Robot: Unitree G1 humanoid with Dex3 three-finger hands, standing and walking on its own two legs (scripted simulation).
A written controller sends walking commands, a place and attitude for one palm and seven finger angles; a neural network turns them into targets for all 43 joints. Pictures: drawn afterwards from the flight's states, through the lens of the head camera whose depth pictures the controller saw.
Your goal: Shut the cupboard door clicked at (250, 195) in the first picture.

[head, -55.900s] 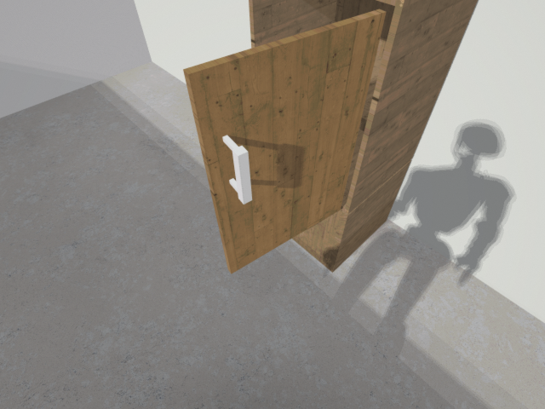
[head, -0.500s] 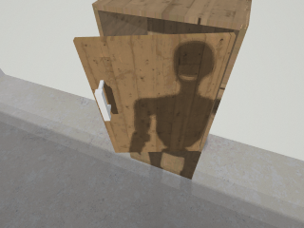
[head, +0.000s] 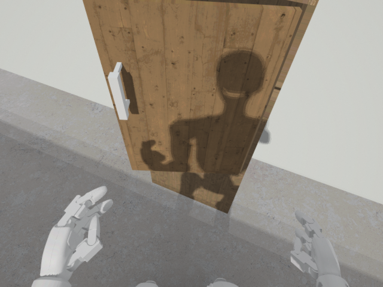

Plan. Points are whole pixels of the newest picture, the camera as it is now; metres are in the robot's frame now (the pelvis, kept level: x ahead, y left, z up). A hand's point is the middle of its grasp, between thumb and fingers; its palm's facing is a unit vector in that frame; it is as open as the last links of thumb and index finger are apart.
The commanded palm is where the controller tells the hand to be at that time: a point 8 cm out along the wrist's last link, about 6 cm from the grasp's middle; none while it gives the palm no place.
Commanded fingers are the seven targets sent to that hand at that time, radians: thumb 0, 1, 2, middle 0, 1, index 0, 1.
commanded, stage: raise the hand and make a fist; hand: left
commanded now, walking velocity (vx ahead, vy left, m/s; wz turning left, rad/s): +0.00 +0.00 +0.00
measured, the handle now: (121, 92) +0.52 +0.21 +0.11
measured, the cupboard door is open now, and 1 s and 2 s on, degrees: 22 22 22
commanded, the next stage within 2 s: bring the fist close to the handle in 1.56 s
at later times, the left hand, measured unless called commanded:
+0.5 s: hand (66, 226) +0.21 +0.24 +0.05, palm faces +0.13 -0.99 -0.04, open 4.1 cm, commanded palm +0.18 +0.28 +0.06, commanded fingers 0.00 0.90 0.90 -0.99 -1.16 -0.99 -1.16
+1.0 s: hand (64, 207) +0.23 +0.24 +0.09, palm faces +0.04 -1.00 -0.05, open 3.1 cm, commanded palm +0.20 +0.29 +0.10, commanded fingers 0.00 0.90 0.90 -1.30 -1.50 -1.30 -1.50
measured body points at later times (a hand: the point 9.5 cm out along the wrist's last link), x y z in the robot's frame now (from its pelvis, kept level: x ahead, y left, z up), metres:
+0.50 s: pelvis -0.01 +0.05 -0.01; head +0.04 +0.05 +0.44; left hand +0.20 +0.29 +0.05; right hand +0.12 -0.17 -0.10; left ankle +0.00 +0.14 -0.68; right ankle +0.04 -0.07 -0.68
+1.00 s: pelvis +0.02 +0.05 +0.01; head +0.05 +0.06 +0.46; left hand +0.22 +0.29 +0.10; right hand +0.22 -0.15 -0.05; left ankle +0.00 +0.14 -0.68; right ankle +0.04 -0.07 -0.68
